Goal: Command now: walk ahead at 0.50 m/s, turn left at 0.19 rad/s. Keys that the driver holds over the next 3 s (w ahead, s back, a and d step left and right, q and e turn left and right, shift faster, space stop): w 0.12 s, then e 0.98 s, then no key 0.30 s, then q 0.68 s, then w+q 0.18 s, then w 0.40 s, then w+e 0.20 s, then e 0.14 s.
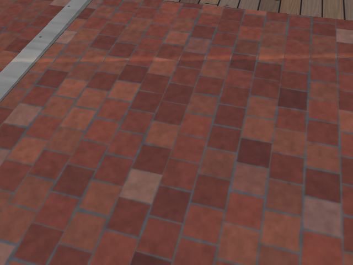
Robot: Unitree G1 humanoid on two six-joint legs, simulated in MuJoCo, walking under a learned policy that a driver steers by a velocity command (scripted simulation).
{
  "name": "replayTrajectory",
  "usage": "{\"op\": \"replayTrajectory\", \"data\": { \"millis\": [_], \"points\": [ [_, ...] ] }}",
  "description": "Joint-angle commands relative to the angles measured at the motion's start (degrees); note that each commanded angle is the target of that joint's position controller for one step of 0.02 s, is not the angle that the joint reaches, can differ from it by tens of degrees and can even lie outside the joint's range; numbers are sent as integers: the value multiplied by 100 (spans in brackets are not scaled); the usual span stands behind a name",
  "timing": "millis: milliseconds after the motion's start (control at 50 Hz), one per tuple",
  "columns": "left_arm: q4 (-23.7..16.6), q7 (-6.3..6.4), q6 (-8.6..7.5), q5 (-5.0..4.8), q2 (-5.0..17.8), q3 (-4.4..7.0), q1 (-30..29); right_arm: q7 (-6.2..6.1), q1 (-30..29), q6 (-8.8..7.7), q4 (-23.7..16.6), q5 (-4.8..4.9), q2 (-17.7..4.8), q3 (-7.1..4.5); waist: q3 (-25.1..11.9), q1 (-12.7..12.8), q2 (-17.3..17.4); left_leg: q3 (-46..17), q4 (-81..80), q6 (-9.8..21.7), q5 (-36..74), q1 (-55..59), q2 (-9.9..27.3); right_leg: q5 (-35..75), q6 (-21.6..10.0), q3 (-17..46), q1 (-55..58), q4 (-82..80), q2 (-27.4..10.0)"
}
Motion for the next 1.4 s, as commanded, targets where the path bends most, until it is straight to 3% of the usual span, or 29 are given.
{"op": "replayTrajectory", "data": {
  "millis": [20,120,160,220,260,280,300,320,340,380,460,540,660,700,720,740,760,780,820,880,1060,1180,1200,1220,1240,1260,1300,1340,1400],
  "points": [
    [-93,-28,-169,-68,681,154,231,57,83,7,-310,-32,-235,-12,-84,-102,-807,-45,-278,-127,387,-800,308,1103,-871,1345,585,-1270,-1489],
    [155,-54,-113,-88,693,161,529,137,-1113,-41,-648,15,14,186,147,148,-819,580,-2017,-267,1329,-498,535,1287,-756,660,435,-1466,-1195],
    [313,-53,-76,-94,731,159,787,95,-1324,-80,-686,25,45,218,184,223,-771,746,-2496,-272,1384,-120,368,2440,-685,627,492,-1101,-1192],
    [454,-13,-16,-98,823,172,864,-30,-1029,-179,-556,32,-36,199,-31,87,-817,666,-2990,-155,1453,462,144,3685,-490,785,842,-321,-1216],
    [435,20,4,-189,787,160,740,-147,-119,-302,-219,-81,-303,103,-481,-324,-548,587,-3784,18,2298,1874,193,3466,-221,707,606,852,-830],
    [211,42,-19,-236,596,105,693,-223,541,-363,-143,-181,-727,5,-1144,-537,-32,-291,-3462,227,4182,3194,1314,1602,-50,559,-239,2029,-531],
    [167,127,52,-356,60,10,1454,-223,739,-284,-234,-125,-1162,-114,-2094,-341,1141,-1664,-3072,1010,6643,4449,3018,-2502,72,144,-1358,3808,177],
    [325,226,216,-242,579,156,1437,-216,774,-161,-241,174,-973,-134,-2280,-472,724,-1721,-3254,1266,6524,4056,2898,-2796,32,455,-1555,4516,156],
    [306,215,302,-159,614,209,1138,-233,361,-131,-301,201,-598,-31,-1566,-290,359,-1161,-3524,1118,5818,3412,2564,-2460,43,564,-1735,4701,-70],
    [245,123,414,-64,474,233,732,-317,-277,-116,-365,151,-141,111,-634,-32,413,-422,-4074,815,4906,2351,2056,-1752,182,488,-1769,4430,-353],
    [172,23,676,-13,288,267,762,-380,-445,-145,-345,119,-212,63,-631,242,351,303,-4424,906,4289,1524,1912,-1240,371,298,-1282,4426,-291],
    [-140,-69,832,21,238,233,164,-394,-493,-78,-288,70,-254,22,-440,170,529,683,-4630,866,2570,1260,1877,-811,367,168,-1287,3389,-451],
    [-574,-169,867,-13,390,214,-425,-315,-287,116,-213,44,-620,-138,-452,-73,527,742,-4342,783,1348,1316,2173,-1163,170,-175,-718,2127,-365],
    [-624,-163,804,-21,379,216,-322,-305,-349,188,-204,90,-729,-192,-446,40,383,903,-3910,520,1066,1228,2134,-900,31,-273,-228,1273,-260],
    [-567,-136,736,-14,459,239,-153,-295,-200,234,-142,67,-687,-207,-454,87,70,1079,-3464,218,765,1026,1983,-552,-55,-115,181,660,-205],
    [-561,-64,648,34,850,322,-2,-251,79,296,-116,35,-449,-176,-346,68,-1096,1569,-2244,-209,-10,564,1470,-313,-236,1144,413,-462,-984],
    [-715,-24,631,6,1726,522,-11,-288,-166,355,-548,108,-80,-61,-17,86,-2392,1589,-1204,-632,-1853,-891,298,1237,-1044,3315,457,-816,-2418],
    [-579,31,660,9,1592,566,387,-346,-593,443,-551,37,-340,-97,-96,427,-1433,687,-282,-613,-1800,-877,385,1533,-1463,3005,337,-661,-2388],
    [-665,93,712,-38,1110,414,-328,-304,-399,425,-435,181,-289,-115,-6,-44,-1008,320,-173,-540,-769,-725,476,1113,-1144,2064,77,-584,-1600],
    [-839,71,694,-116,836,330,-692,-262,-165,381,-306,24,-424,-183,-424,-146,-911,381,15,-534,-287,-496,303,1863,-1010,1707,345,-370,-1186],
    [-779,25,694,-31,1151,458,-209,-327,-608,411,-639,142,-273,-94,-389,182,-941,201,-1440,-542,-551,-159,109,1075,-1166,2600,457,-256,-1187],
    [-796,-11,743,-65,1060,429,-650,-402,21,287,-574,213,-217,-43,-561,-162,-967,365,-3366,-260,13,1475,-119,1432,-691,2809,-101,132,-873],
    [-794,21,739,-110,949,386,-667,-434,147,243,-549,166,-278,-50,-540,-239,-788,178,-4138,-172,434,2000,94,858,-409,2705,-464,315,-657],
    [-824,41,715,-124,613,289,-466,-472,63,207,-633,56,-676,-102,-532,-87,196,-1027,-4847,88,86,2303,1256,-392,-71,2136,-970,1104,-142],
    [-864,82,699,-115,591,291,-359,-425,-427,228,-797,51,-1187,-196,-241,48,1143,-2327,-5104,729,812,1897,2294,-1934,113,1010,-1632,1929,903],
    [-774,95,717,46,944,374,-397,-379,-298,225,-747,35,-930,-164,-233,-49,709,-2224,-4898,1148,1345,1383,2418,-2220,169,1149,-1239,3013,540],
    [-538,45,747,-22,885,396,-195,-330,-809,198,-764,115,-422,-13,0,250,263,-1186,-4721,908,1753,1194,1669,-1591,245,1204,-1066,3623,474],
    [-430,-5,778,-17,774,353,-85,-362,-855,168,-739,126,-375,12,-116,224,567,-655,-4512,742,2505,1669,1294,-1395,382,1095,-1166,3573,481],
    [-404,0,804,-70,542,223,-369,-350,-477,160,-528,137,-364,27,-267,-35,523,-489,-4262,772,2951,2227,1263,-1504,536,870,-979,2574,316]
  ]
}}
